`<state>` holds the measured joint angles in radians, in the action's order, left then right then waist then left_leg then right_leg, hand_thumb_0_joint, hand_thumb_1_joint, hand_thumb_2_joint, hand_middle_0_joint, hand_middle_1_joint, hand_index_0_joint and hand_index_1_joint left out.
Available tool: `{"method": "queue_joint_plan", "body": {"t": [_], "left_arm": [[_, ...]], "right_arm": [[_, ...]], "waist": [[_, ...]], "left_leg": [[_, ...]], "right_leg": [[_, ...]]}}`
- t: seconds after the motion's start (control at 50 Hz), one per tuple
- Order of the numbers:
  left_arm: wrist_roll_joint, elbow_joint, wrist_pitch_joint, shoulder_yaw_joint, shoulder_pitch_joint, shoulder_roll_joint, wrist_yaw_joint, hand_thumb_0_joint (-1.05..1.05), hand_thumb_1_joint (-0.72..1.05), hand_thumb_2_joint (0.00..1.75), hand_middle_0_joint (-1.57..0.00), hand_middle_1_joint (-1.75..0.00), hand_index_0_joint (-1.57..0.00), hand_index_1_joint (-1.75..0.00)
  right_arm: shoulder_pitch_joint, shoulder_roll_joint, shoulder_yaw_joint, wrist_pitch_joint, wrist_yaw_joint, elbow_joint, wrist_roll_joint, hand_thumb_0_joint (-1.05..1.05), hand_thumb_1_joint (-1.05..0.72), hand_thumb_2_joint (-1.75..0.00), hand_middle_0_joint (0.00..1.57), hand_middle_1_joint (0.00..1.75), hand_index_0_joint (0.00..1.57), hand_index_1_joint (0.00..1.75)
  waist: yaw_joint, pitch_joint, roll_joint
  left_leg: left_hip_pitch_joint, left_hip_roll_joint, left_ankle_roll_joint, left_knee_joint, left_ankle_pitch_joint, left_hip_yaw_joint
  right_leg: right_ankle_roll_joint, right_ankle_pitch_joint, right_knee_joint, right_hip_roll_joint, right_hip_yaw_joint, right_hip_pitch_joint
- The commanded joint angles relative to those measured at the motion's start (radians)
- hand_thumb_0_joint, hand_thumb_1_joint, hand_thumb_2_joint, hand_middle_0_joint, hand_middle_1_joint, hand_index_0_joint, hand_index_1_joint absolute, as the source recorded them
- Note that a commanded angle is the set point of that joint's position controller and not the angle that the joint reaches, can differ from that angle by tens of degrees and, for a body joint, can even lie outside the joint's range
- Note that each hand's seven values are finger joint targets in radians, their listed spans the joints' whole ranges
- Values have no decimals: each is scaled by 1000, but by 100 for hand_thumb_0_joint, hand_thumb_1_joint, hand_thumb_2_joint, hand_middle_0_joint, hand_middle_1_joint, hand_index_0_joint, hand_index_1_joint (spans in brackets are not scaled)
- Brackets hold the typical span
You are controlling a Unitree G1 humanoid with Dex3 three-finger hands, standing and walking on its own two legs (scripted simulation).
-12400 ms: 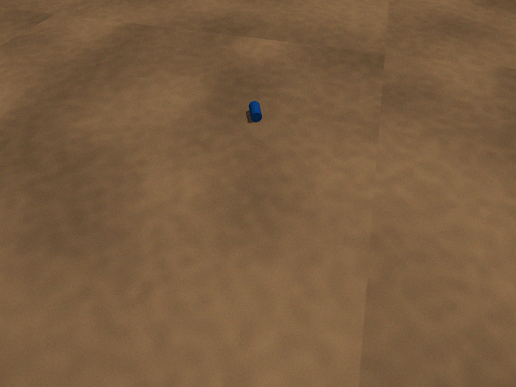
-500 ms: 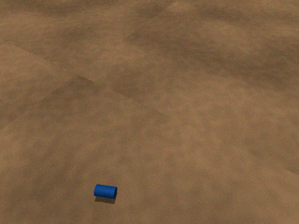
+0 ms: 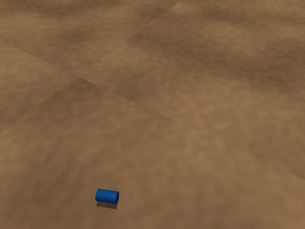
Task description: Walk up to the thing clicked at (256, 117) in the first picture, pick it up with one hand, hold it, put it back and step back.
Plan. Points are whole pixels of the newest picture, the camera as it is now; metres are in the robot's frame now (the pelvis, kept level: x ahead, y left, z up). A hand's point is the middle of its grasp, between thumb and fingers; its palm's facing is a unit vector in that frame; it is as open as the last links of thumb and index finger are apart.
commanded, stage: stand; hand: left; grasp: from above
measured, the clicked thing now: (107, 196) +0.43 +0.32 -0.75
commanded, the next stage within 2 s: rise first in 0.30 s
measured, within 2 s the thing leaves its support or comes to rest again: neither
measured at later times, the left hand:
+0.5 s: hand out of the picture +0.10 +0.25 -0.16, palm faces +0.03 -0.94 -0.33, open 7.6 cm
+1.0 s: hand out of the picture +0.13 +0.27 -0.21, palm faces -0.10 -0.90 -0.42, open 13.8 cm
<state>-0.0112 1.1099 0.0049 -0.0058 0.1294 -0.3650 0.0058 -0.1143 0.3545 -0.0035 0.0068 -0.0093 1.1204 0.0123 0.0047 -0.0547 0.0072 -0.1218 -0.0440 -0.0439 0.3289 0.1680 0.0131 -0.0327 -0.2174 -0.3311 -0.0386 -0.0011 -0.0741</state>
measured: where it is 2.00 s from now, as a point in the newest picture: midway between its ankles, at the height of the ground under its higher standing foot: outside the picture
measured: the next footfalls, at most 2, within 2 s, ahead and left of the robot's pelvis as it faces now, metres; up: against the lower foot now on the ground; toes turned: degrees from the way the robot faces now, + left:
none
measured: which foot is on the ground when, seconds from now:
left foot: down 0.00-1.00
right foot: down 0.00-1.00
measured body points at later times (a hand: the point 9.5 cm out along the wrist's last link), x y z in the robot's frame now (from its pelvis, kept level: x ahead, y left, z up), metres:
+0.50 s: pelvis -0.01 +0.00 +0.00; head +0.02 +0.01 +0.44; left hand +0.09 +0.30 -0.13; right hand +0.08 -0.29 -0.13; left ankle +0.01 +0.15 -0.75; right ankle -0.02 -0.14 -0.75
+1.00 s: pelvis -0.01 +0.01 -0.06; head +0.07 +0.02 +0.38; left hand +0.14 +0.32 -0.18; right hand +0.13 -0.25 -0.16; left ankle +0.01 +0.15 -0.75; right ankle -0.02 -0.14 -0.75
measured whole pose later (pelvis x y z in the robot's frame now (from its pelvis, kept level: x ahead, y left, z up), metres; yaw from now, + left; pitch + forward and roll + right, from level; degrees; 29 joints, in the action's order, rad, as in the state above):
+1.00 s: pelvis -0.01 +0.01 -0.06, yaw +0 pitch +13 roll -1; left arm -0.21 0.66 -0.17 -0.17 0.15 -0.33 0.03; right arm -0.23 0.25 0.04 0.10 0.01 0.63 -0.01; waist -0.02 0.08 0.00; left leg -0.75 -0.04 -0.03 0.96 0.44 0.03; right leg -0.05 -0.47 -0.93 -0.03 0.01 -0.69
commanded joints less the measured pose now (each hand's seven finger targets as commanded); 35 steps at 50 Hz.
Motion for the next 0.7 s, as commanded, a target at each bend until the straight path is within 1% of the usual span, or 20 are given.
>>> {"method": "queue_joint_plan", "body": {"t": [0.0, 0.04, 0.12, 0.16, 0.22, 0.36, 0.38, 0.4, 0.42, 0.44, 0.46, 0.48, 0.5, 0.52, 0.54, 0.56, 0.6, 0.64, 0.66, 0.68], "left_arm": [[0, -54, 20, -38, -27, -212, -14, 0, 90, 90, -20, -30, -20, -30], [0, -53, 21, -37, -26, -211, -14, 0, 90, 90, -20, -30, -20, -30], [1, -57, 21, -38, -34, -212, -13, 0, 90, 90, -20, -30, -20, -30], [1, -57, 23, -37, -22, -213, -14, 0, 90, 90, -20, -30, -20, -30], [2, -60, 23, -37, -26, -213, -15, 0, 90, 90, -20, -30, -20, -30], [0, -57, 22, -36, -23, -216, -14, 0, 90, 90, -20, -30, -20, -30], [2, -59, 22, -36, -24, -214, -14, 0, 82, 93, -18, -36, -17, -35], [47, -410, 117, -30, -375, -17, -25, 0, 74, 96, -24, -44, -20, -43], [44, -338, 109, -52, -464, -82, -31, 0, 66, 97, -22, -52, -18, -51], [17, -178, 73, -121, -285, -196, -37, 0, 59, 93, -21, -60, -19, -59], [-10, -109, 53, -149, -249, -229, -28, 0, 51, 92, -20, -67, -18, -67], [-28, -87, 46, -151, -310, -224, -13, 0, 43, 90, -20, -73, -20, -74], [-57, -74, 50, -173, -290, -239, -2, 0, 35, 89, -19, -80, -19, -79], [-87, -37, 41, -186, -216, -222, 8, 0, 27, 88, -16, -88, -18, -86], [-110, -53, 30, -201, -158, -214, 18, 0, 19, 88, -13, -94, -16, -91], [-124, -77, 19, -211, -113, -208, 20, 0, 11, 90, -12, -98, -15, -95], [-134, -138, -14, -200, -104, -180, 14, 0, -5, 91, -9, -103, -12, -100], [-146, -181, -66, -193, -100, -162, 9, 0, -21, 94, -7, -105, -10, -103], [-153, -199, -86, -197, -98, -163, 6, 0, -29, 98, -6, -107, -8, -105], [-154, -242, -97, -196, -137, -169, 3, 0, -37, 99, -5, -107, -6, -106]], "right_arm": [[40, 219, 47, 15, 16, -60, -2, 0, -90, -90, 20, 30, 20, 30], [34, 214, 46, 14, 13, -57, -3, 0, -90, -90, 20, 30, 20, 30], [30, 214, 46, 14, 14, -59, -2, 0, -90, -90, 20, 30, 20, 30], [36, 215, 48, 16, 14, -59, -3, 0, -90, -90, 20, 30, 20, 30], [29, 216, 48, 16, 15, -58, -2, 0, -90, -90, 20, 30, 20, 30], [23, 211, 46, 14, 14, -55, -3, 0, -90, -90, 20, 30, 20, 30], [25, 212, 45, 15, 13, -56, -3, 0, -93, -92, 20, 30, 20, 30], [28, 39, 7, 65, 33, -330, -71, 0, -95, -91, 20, 30, 20, 30], [-24, 69, 11, 65, 46, -277, -72, 0, -88, -90, 20, 30, 20, 30], [-72, 111, 37, 56, 57, -280, -77, 0, -88, -90, 20, 30, 20, 30], [-82, 109, 50, 48, 58, -291, -68, 0, -85, -89, 20, 30, 20, 30], [-93, 100, 56, 50, 58, -315, -65, 0, -86, -89, 20, 30, 20, 30], [-95, 102, 75, 56, 58, -339, -50, 0, -87, -89, 20, 30, 20, 30], [-128, 94, 88, 60, 54, -344, -37, 0, -87, -89, 20, 30, 20, 30], [-137, 89, 96, 63, 48, -370, -30, 0, -85, -88, 20, 30, 20, 30], [-140, 85, 100, 65, 45, -397, -29, 0, -87, -89, 20, 30, 20, 30], [-126, 72, 100, 69, 42, -442, -33, 0, -86, -89, 20, 30, 20, 30], [-115, 72, 102, 69, 35, -484, -40, 0, -87, -89, 20, 30, 20, 30], [-107, 69, 103, 69, 32, -501, -41, 0, -87, -89, 20, 30, 20, 30], [-96, 69, 102, 72, 27, -520, -39, 0, -86, -89, 20, 30, 20, 30]], "waist": [[-2, 54, -18], [-5, 45, -6], [-10, 60, -19], [-5, 74, -12], [-6, 68, -11], [-9, 76, -7], [-5, 71, -14], [-122, 23, -66], [-91, 63, -9], [-56, 41, -2], [-50, 83, 16], [-48, 96, 55], [-27, 163, 39], [-23, 210, 17], [9, 263, -18], [23, 288, -49], [23, 274, -62], [2, 264, -47], [3, 256, -36], [0, 243, -33]], "left_leg": [[33, -87, 55, -34, -134, 57], [29, -85, 51, -44, -125, 61], [22, -83, 55, -34, -121, 56], [46, -90, 55, -28, -159, 59], [38, -89, 52, -27, -165, 57], [34, -86, 56, -28, -143, 54], [32, -87, 53, -30, -166, 56], [-93, 53, 45, 49, 0, -75], [-81, 50, 48, 60, 11, -66], [-108, 46, 46, 63, 26, -67], [-138, 52, 49, 99, 14, -64], [-162, 47, 54, 136, -4, -56], [-168, 50, 51, 170, -36, -57], [-194, 57, 49, 212, -64, -57], [-199, 61, 42, 234, -90, -55], [-206, 66, 37, 246, -105, -57], [-222, 67, 34, 241, -89, -57], [-236, 57, 35, 253, -81, -47], [-255, 52, 34, 265, -78, -42], [-282, 48, 34, 281, -47, -41]], "right_leg": [[49, 131, 62, -92, 59, -43], [49, 109, 65, -90, 58, -53], [52, 131, 63, -95, 66, -36], [50, 152, 57, -93, 61, -39], [49, 161, 57, -94, 64, -38], [51, 155, 57, -97, 68, -26], [50, 172, 53, -94, 63, -26], [32, 105, -24, 25, -8, -264], [26, 79, -27, 27, -23, -210], [34, 38, -31, 37, -35, -205], [35, 42, -57, 32, -34, -216], [35, 59, -93, 38, -38, -242], [37, 91, -133, 33, -34, -236], [37, 121, -172, 30, -31, -250], [44, 126, -206, 32, -33, -241], [46, 131, -221, 33, -30, -243], [43, 108, -221, 37, -33, -258], [42, 90, -238, 44, -41, -294], [43, 81, -255, 48, -46, -319], [43, 44, -270, 50, -48, -346]]}}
